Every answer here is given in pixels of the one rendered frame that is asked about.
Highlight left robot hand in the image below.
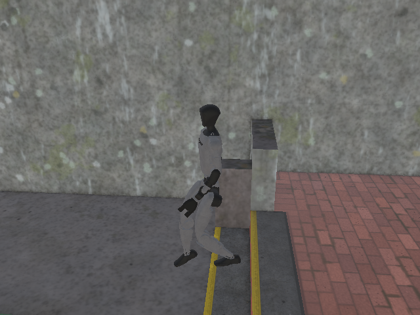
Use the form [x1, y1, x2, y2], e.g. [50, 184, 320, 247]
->
[178, 198, 198, 218]

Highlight left robot upper arm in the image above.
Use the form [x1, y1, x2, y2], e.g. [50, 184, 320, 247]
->
[208, 137, 222, 176]

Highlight right robot foot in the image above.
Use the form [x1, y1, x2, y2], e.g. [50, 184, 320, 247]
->
[174, 249, 198, 267]

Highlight robot left forearm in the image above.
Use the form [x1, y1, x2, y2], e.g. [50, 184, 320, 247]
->
[192, 169, 221, 203]

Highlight robot torso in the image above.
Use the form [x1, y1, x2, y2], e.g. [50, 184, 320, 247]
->
[198, 130, 222, 193]

